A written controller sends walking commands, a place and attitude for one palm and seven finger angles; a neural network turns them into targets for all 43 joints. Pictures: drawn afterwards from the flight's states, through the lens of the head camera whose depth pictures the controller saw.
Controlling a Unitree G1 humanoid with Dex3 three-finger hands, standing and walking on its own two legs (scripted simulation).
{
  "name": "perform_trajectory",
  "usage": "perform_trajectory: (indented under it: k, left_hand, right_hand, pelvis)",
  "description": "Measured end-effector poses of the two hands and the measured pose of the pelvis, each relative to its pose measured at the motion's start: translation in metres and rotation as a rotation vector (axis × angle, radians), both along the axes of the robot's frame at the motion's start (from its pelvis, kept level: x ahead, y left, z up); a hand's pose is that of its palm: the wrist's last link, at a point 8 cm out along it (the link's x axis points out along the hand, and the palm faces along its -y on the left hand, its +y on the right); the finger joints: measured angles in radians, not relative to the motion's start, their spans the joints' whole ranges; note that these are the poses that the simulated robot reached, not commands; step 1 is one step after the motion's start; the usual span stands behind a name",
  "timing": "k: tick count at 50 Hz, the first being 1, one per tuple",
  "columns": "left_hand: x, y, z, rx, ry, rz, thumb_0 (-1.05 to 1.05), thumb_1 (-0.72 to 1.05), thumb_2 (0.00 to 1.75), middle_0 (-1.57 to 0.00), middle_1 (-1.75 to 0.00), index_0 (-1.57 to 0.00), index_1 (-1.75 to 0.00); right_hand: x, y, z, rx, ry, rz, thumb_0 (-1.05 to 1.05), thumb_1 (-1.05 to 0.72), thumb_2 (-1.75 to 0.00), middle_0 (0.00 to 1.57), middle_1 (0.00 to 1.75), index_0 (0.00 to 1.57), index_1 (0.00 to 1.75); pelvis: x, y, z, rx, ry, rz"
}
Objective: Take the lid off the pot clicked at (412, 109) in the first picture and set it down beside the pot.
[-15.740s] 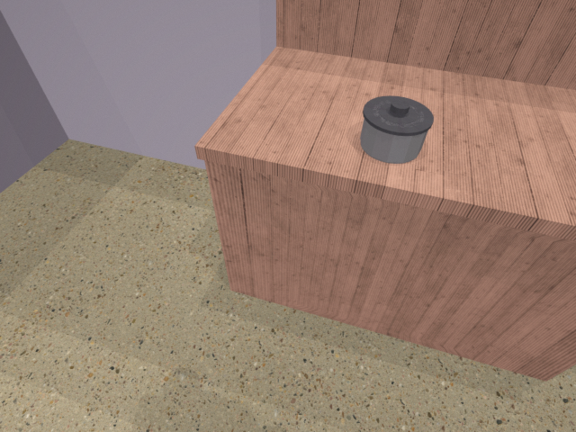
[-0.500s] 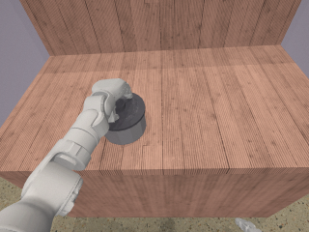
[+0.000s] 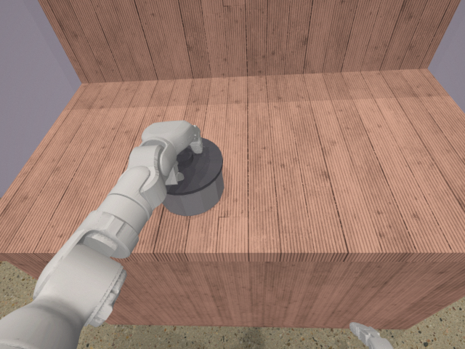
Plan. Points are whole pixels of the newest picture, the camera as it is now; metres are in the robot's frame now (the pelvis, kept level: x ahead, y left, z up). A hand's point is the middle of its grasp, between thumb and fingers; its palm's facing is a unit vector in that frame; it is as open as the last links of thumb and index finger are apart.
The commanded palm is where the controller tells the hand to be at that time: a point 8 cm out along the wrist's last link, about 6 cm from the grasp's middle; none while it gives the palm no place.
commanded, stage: close the fingers and squeeze the knob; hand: left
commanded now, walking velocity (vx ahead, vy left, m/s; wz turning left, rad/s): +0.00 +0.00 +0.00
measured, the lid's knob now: (182, 156) +0.47 +0.11 +0.07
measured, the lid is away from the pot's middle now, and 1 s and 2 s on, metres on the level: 0.00 0.00 0.01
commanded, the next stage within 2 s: lift the lid straight up in 1.30 s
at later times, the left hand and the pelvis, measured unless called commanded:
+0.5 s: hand (175, 161) +0.44 +0.11 +0.09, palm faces -0.29 -0.06 -0.95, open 7.3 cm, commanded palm +0.42 +0.12 +0.15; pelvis +0.00 +0.00 +0.00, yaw +0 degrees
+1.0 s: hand (175, 161) +0.43 +0.11 +0.09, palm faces -0.31 -0.04 -0.95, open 7.1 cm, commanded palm +0.43 +0.11 +0.15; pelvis +0.00 +0.00 +0.00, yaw +0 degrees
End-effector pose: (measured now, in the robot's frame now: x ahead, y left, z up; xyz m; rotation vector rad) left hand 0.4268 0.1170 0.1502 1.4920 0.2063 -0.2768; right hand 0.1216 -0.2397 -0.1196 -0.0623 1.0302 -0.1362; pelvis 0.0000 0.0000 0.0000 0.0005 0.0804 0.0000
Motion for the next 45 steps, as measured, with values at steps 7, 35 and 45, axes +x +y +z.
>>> perform_trajectory:
  k: [7,35,45]
  left_hand:
    - [0.006,0.004,0.0,0.006,0.001,0.009,0.0,0.01,1.12,-0.64,-0.76,-0.65,-0.76]
    - [0.003,0.002,0.001,0.005,-0.01,0.002,0.01,0.29,0.76,-0.73,-0.95,-0.69,-0.92]
    - [0.003,0.001,0.001,0.013,0.001,0.002,0.01,0.32,0.71,-0.73,-0.93,-0.69,-0.9]
  right_hand:
    - [-0.008,-0.003,0.0,-0.015,0.02,-0.011,0.01,-0.91,-0.9,0.19,0.3,0.2,0.3]
    - [0.002,0.003,0.0,0.004,-0.005,-0.001,0.01,-0.91,-0.9,0.19,0.3,0.2,0.3]
    - [-0.002,0.0,0.0,-0.007,0.008,-0.003,0.01,-0.91,-0.9,0.19,0.3,0.2,0.3]
  pelvis:
    - [0.0,0.0,0.0,-0.001,0.005,-0.001]
    - [0.001,0.004,0.0,-0.002,0.006,-0.002]
    - [0.0,0.002,0.0,-0.002,0.006,0.001]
